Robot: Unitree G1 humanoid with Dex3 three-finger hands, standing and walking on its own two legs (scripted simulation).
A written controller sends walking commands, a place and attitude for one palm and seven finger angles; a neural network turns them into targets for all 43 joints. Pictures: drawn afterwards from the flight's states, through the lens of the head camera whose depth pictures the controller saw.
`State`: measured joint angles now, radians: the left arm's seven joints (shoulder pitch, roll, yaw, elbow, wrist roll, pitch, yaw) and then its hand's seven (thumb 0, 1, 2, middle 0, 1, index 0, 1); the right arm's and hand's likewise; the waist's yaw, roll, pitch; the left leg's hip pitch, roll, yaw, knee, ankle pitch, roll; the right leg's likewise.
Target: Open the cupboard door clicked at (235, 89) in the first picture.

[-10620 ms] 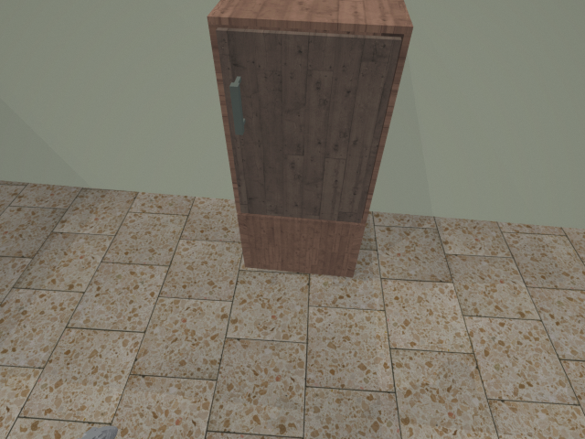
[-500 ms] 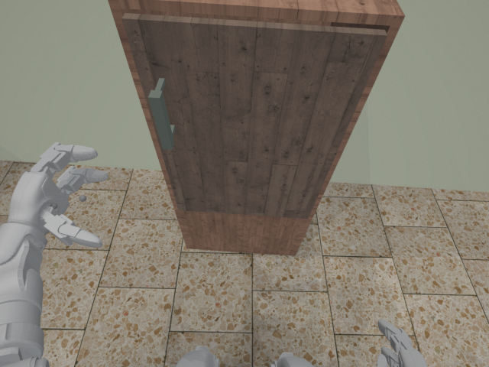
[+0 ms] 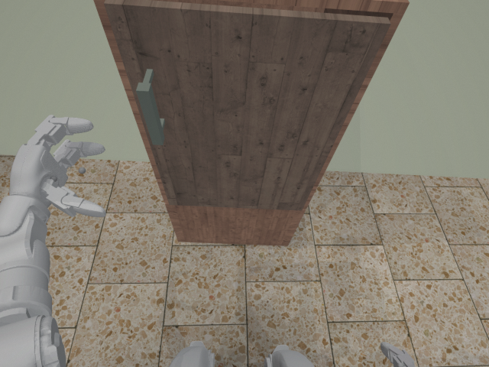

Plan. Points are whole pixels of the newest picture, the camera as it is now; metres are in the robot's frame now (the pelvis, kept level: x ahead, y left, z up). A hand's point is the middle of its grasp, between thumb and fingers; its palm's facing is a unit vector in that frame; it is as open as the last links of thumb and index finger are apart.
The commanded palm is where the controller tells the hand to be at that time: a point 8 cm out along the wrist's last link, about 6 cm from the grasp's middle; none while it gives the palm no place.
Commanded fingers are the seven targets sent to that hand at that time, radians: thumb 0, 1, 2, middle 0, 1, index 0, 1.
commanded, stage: move the hooked fingers beside the handle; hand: left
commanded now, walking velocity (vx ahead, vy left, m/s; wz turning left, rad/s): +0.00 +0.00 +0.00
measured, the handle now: (154, 109) +0.54 +0.18 +0.07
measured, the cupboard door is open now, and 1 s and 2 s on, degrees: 0 0 0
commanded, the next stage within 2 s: slide the fingers in behind the handle in 1.74 s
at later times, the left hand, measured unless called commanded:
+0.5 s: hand (102, 136) +0.47 +0.25 +0.07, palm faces -0.01 -1.00 -0.02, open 14.0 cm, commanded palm +0.45 +0.29 +0.07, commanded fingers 0.00 -0.50 0.30 -0.30 -1.20 -0.30 -1.20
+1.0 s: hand (112, 126) +0.50 +0.24 +0.06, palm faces -0.02 -1.00 +0.00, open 14.0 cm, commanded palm +0.48 +0.29 +0.06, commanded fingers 0.00 -0.50 0.30 -0.30 -1.20 -0.30 -1.20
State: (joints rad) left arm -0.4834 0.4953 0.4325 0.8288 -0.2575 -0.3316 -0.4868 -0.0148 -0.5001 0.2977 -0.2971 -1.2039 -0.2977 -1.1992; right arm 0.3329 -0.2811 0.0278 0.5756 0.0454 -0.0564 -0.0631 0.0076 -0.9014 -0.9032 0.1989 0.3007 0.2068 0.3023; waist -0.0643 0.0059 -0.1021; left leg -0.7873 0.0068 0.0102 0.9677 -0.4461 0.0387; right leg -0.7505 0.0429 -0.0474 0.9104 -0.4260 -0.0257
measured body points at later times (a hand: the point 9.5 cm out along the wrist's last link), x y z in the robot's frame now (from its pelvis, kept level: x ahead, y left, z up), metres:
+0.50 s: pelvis +0.00 +0.01 -0.01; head +0.11 +0.03 +0.42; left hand +0.46 +0.31 +0.07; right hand +0.02 -0.26 -0.11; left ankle +0.01 +0.09 -0.68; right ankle +0.01 -0.11 -0.68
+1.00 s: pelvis +0.00 +0.01 -0.01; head +0.13 +0.04 +0.42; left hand +0.50 +0.30 +0.07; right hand +0.00 -0.26 -0.11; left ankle +0.01 +0.09 -0.68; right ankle +0.01 -0.11 -0.68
